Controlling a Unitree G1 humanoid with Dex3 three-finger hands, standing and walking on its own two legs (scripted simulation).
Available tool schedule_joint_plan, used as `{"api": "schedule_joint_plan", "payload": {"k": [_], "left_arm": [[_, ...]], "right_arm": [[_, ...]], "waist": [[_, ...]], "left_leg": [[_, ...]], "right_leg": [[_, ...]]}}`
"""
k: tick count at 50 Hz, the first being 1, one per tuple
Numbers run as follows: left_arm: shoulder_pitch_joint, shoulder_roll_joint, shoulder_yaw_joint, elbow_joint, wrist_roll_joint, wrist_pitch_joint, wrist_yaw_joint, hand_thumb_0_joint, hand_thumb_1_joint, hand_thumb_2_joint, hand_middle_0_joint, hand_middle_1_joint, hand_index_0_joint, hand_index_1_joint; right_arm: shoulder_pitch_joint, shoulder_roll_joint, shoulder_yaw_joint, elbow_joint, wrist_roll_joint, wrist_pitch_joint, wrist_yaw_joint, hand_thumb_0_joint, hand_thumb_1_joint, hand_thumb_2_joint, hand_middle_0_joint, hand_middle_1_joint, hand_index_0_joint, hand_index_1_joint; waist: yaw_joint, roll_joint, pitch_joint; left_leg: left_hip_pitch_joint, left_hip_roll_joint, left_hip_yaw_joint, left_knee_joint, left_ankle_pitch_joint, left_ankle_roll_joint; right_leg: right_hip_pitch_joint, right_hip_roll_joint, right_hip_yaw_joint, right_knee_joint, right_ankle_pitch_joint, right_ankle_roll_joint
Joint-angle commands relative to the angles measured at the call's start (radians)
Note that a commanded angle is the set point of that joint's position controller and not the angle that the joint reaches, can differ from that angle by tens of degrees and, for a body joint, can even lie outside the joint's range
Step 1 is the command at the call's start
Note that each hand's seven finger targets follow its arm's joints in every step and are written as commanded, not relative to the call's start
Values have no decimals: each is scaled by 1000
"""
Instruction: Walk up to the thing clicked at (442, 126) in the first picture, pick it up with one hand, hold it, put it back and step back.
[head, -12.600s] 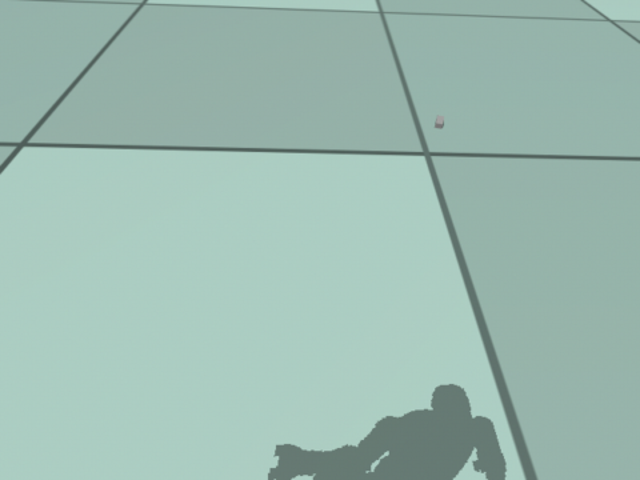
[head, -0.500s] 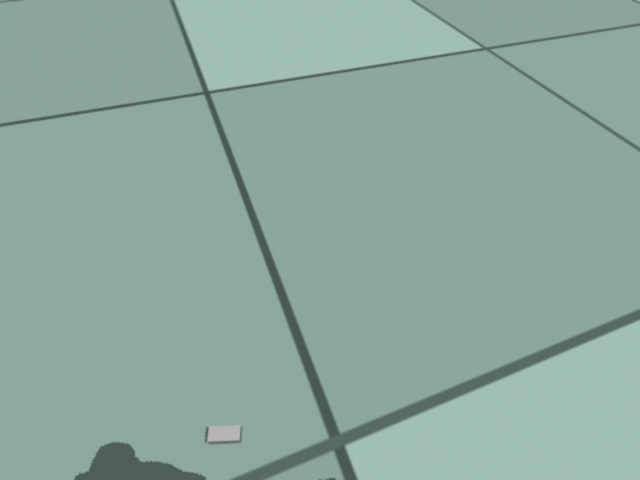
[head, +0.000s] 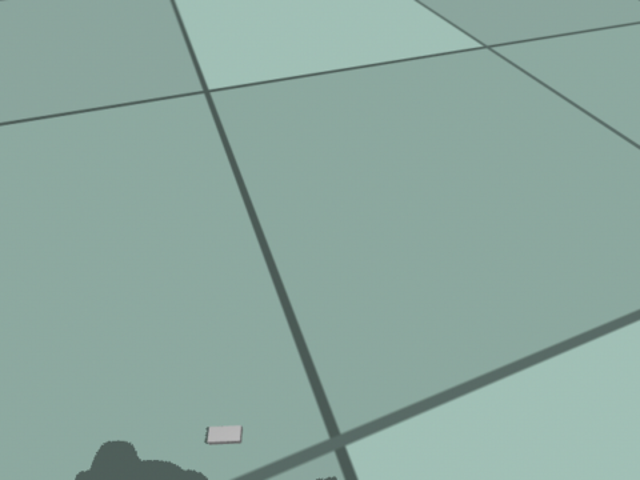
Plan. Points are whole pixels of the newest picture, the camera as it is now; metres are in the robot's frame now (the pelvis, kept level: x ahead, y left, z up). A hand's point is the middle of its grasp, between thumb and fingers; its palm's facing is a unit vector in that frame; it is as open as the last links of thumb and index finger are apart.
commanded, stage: stand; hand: left
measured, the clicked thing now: (225, 435) +0.36 +0.27 -0.77
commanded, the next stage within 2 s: walk up in 0.12 s
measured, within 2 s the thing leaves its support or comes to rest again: neither
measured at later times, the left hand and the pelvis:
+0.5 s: hand out of the picture +0.05 +0.27 -0.17, palm faces +0.02 -0.94 -0.35, open 7.4 cm; pelvis -0.04 +0.01 -0.01, yaw +2 degrees
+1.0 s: hand out of the picture -0.06 +0.28 -0.17, palm faces -0.01 -0.93 -0.38, open 7.4 cm; pelvis -0.08 +0.01 -0.01, yaw +0 degrees
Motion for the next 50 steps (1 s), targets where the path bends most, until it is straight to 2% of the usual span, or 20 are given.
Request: {"api": "schedule_joint_plan", "payload": {"k": [1,5,7,10,19,22,24,27,29,31,32,34,37,39,42,44,46,47,48,50], "left_arm": [[-29,214,45,-63,-3,-24,19,0,900,900,-200,-300,-200,-300],[-29,212,43,-63,-4,-23,19,0,900,900,-200,-300,-200,-300],[-33,236,74,-70,-18,-3,21,0,900,900,-200,-300,-200,-300],[-15,227,77,-83,-16,5,23,0,900,900,-200,-300,-200,-300],[-76,262,101,-136,-3,25,14,0,900,900,-200,-300,-200,-300],[-143,283,113,-164,10,28,12,0,900,900,-200,-300,-200,-300],[-169,273,112,-190,16,33,8,0,900,900,-200,-300,-200,-300],[-181,249,109,-207,10,41,5,0,900,900,-200,-300,-200,-300],[-93,203,107,-198,-10,58,5,0,900,900,-200,-300,-200,-300],[-7,231,120,-184,-10,80,8,0,900,900,-200,-300,-200,-300],[28,232,120,-173,-12,81,8,0,900,900,-200,-300,-200,-300],[80,227,118,-154,-15,74,8,0,900,900,-200,-300,-200,-300],[52,225,120,-160,-5,56,5,0,900,900,-200,-300,-200,-300],[35,214,107,-174,-2,42,3,0,900,900,-200,-300,-200,-300],[70,205,99,-150,4,27,12,0,900,900,-200,-300,-200,-300],[159,183,99,-102,8,15,17,0,900,900,-200,-300,-200,-300],[139,222,106,-108,24,-2,24,0,900,900,-200,-300,-200,-300],[61,247,105,-133,22,-8,23,0,900,900,-200,-300,-200,-300],[-30,281,98,-165,22,-7,16,0,900,900,-200,-300,-200,-300],[-69,231,80,-187,17,-7,9,0,900,900,-200,-300,-200,-300]], "right_arm": [[-34,-216,-44,-58,4,-21,-14,0,-900,-900,200,300,200,300],[-30,-211,-43,-56,4,-20,-15,0,-900,-900,200,300,200,300],[-34,-242,-67,-78,23,-10,-15,0,-900,-900,200,300,200,300],[-41,-238,-78,-98,22,-1,-15,0,-900,-900,200,300,200,300],[-37,-225,-93,-136,14,27,-8,0,-900,-900,200,300,200,300],[8,-216,-105,-137,1,35,-1,0,-900,-900,200,300,200,300],[67,-215,-107,-131,-4,34,4,0,-900,-900,200,300,200,300],[79,-230,-115,-141,-4,23,7,0,-900,-900,200,300,200,300],[25,-329,-130,-177,-11,6,-1,0,-900,-900,200,300,200,300],[11,-345,-139,-204,-33,-3,-10,0,-900,-900,200,300,200,300],[-35,-333,-136,-221,-32,-2,-13,0,-900,-900,200,300,200,300],[-90,-296,-131,-251,-28,-2,-16,0,-900,-900,200,300,200,300],[-4,-259,-126,-237,-29,-11,-13,0,-900,-900,200,300,200,300],[46,-259,-128,-228,-33,-9,-10,0,-900,-900,200,300,200,300],[34,-265,-127,-237,-33,6,-5,0,-900,-900,200,300,200,300],[-5,-260,-119,-250,-21,15,-2,0,-900,-900,200,300,200,300],[-24,-201,-97,-257,9,15,1,0,-900,-900,200,300,200,300],[-26,-171,-89,-254,19,11,4,0,-900,-900,200,300,200,300],[-11,-184,-96,-229,16,14,0,0,-900,-900,200,300,200,300],[13,-202,-102,-205,5,8,1,0,-900,-900,200,300,200,300]], "waist": [[-3,6,-76],[-5,5,-73],[-6,3,-49],[-4,4,-102],[-11,-54,-68],[-31,-161,-28],[-45,-171,-16],[-47,-91,6],[-18,204,-26],[-3,140,-20],[15,149,18],[36,176,3],[2,150,-90],[-33,167,-132],[-28,177,-118],[20,168,-97],[20,41,-88],[-6,-48,-41],[-31,-91,2],[-58,-87,45]], "left_leg": [[54,131,-94,-24,236,29],[38,125,-89,-22,233,29],[0,130,-94,38,455,44],[24,128,-83,80,462,61],[-46,41,-57,216,97,38],[-53,-6,-30,357,-213,29],[-26,-5,-40,371,-280,35],[-75,35,-92,232,-70,43],[-163,257,-435,-48,74,146],[-281,300,-521,-106,-283,222],[-308,286,-483,-120,-361,216],[-222,235,-368,-91,-271,186],[-38,194,-302,-37,-251,154],[94,208,-304,-14,-226,169],[47,225,-262,13,-117,190],[-53,209,-209,84,27,155],[-109,132,-133,184,104,73],[-150,47,-80,189,7,26],[-44,12,-45,227,-204,9],[67,43,-76,195,-194,18]], "right_leg": [[-33,-128,84,-28,213,-26],[-23,-129,86,-30,225,-25],[-24,-107,53,53,370,-26],[-24,-101,38,74,367,-31],[-147,-191,131,35,141,-126],[-258,-274,187,4,78,-187],[-327,-296,199,35,56,-200],[-305,-192,118,169,35,-121],[-245,52,19,479,-235,-37],[-223,53,167,712,-387,-39],[-243,48,176,755,-359,-43],[-291,62,189,773,-301,-42],[-309,53,163,612,-302,-24],[-322,40,133,460,-345,-7],[-212,23,60,262,-352,-9],[-66,24,29,42,-141,-26],[-19,-63,184,-53,-5,-67],[-96,-152,301,-53,-19,-107],[-279,-210,322,-53,-150,-145],[-391,-180,250,-49,-218,-108]]}}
